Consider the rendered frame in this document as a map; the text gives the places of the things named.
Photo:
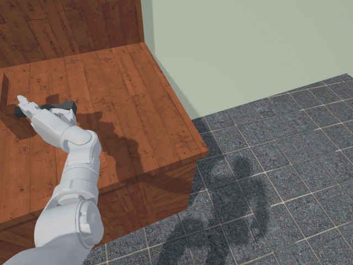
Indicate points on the left robot hand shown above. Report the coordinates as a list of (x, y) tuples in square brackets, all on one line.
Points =
[(49, 124)]

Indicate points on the counter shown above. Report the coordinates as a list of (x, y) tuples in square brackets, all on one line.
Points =
[(94, 53)]

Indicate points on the tap lever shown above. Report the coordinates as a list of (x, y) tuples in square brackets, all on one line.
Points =
[(67, 105)]

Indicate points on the left robot forearm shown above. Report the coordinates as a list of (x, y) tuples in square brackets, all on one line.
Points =
[(81, 171)]

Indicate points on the robot left upper arm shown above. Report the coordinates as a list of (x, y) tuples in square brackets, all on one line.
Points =
[(64, 235)]

